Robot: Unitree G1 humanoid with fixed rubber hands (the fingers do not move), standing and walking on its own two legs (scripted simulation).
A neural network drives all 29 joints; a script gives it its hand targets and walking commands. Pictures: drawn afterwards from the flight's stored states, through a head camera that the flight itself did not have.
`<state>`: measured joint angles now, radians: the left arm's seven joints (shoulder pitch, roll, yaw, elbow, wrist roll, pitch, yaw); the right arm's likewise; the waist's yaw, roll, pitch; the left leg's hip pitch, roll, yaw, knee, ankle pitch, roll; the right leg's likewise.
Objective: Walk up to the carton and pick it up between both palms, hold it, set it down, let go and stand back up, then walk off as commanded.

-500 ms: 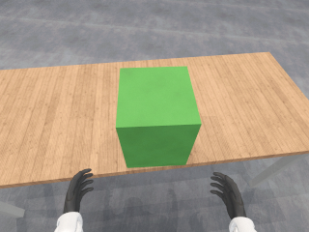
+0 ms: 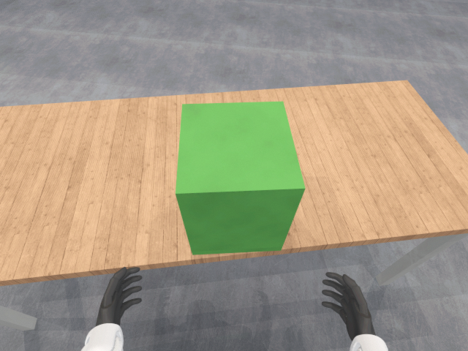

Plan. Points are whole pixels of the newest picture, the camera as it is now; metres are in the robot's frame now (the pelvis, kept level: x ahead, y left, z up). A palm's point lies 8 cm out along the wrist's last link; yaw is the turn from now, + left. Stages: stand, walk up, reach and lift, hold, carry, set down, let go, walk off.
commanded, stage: set down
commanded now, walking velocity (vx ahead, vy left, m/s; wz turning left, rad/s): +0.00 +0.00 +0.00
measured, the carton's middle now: (235, 182) +0.45 +0.02 -0.02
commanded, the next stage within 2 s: let go in 1.34 s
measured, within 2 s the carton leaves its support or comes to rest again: neither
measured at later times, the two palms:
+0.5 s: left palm (111, 322) +0.19 +0.23 -0.08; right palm (357, 330) +0.19 -0.20 -0.08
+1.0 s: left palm (113, 326) +0.19 +0.23 -0.09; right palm (355, 331) +0.19 -0.20 -0.09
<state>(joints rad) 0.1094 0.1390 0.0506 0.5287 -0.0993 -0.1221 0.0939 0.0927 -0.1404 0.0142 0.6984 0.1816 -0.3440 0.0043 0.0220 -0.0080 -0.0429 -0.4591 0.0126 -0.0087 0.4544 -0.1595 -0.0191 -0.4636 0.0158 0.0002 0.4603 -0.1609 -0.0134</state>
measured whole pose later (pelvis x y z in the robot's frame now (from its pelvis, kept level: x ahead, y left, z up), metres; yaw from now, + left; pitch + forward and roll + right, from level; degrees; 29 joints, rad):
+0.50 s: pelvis +0.00 +0.00 +0.00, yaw +0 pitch +9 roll +0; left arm 0.11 0.16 0.05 0.51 -0.10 0.02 0.06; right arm 0.10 -0.14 0.01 0.70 0.15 -0.27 -0.02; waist 0.02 -0.01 -0.02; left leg -0.45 0.01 -0.01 0.45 -0.16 -0.02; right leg -0.46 0.02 0.00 0.46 -0.17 -0.01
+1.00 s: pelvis +0.01 +0.00 +0.00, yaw +0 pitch +9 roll +0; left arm 0.11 0.16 0.05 0.50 -0.07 0.08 0.04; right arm 0.10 -0.14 0.01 0.70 0.11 -0.26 -0.02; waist 0.02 -0.01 0.02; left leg -0.44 0.01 -0.01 0.45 -0.18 -0.02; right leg -0.44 0.02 0.00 0.46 -0.18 -0.01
